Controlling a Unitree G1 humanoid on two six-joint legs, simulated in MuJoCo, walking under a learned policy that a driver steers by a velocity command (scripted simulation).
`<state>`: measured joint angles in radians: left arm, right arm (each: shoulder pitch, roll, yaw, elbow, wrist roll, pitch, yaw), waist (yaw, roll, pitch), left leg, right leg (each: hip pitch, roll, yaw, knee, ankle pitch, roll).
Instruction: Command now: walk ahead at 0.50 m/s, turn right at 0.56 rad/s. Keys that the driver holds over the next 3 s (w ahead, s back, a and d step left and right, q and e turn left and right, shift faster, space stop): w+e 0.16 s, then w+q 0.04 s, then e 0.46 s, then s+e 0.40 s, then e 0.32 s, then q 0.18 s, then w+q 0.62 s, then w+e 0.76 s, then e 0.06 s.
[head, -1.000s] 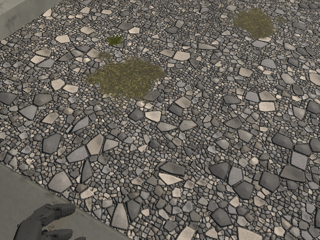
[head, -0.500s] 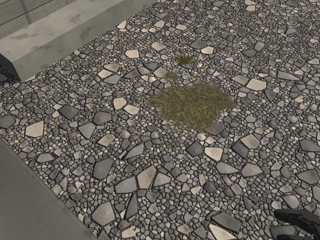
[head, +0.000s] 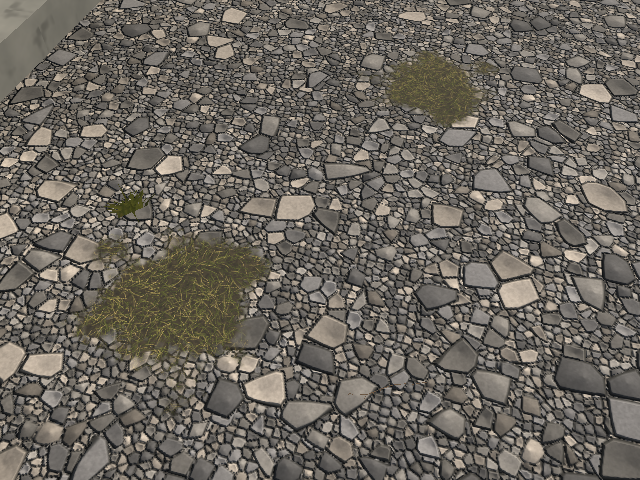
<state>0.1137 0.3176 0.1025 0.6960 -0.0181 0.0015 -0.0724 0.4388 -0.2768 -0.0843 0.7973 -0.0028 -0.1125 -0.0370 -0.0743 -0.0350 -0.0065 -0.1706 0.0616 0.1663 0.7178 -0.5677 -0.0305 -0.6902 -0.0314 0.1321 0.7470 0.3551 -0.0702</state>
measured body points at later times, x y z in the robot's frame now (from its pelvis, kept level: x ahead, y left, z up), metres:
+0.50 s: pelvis +0.29 -0.09 -0.14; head +0.34 -0.10 +0.31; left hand +0.44 +0.15 -0.27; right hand +0.41 -0.38 -0.23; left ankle +0.47 +0.01 -0.84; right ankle +0.23 -0.16 -0.87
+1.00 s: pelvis +0.33 -0.11 -0.15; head +0.35 -0.16 +0.30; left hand +0.59 +0.06 -0.24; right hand +0.33 -0.44 -0.26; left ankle +0.46 -0.01 -0.83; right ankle +0.30 -0.21 -0.87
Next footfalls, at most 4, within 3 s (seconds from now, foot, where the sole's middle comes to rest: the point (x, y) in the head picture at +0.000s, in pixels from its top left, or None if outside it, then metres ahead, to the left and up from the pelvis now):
0.18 right None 0.27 -0.17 -0.91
0.56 left None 0.52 -0.03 -0.91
0.94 right None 0.33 -0.24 -0.91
1.46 left None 0.40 0.00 -0.91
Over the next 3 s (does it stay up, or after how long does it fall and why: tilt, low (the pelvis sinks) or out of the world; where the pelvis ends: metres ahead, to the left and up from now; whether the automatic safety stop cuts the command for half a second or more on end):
stays up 0.89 -0.33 -0.13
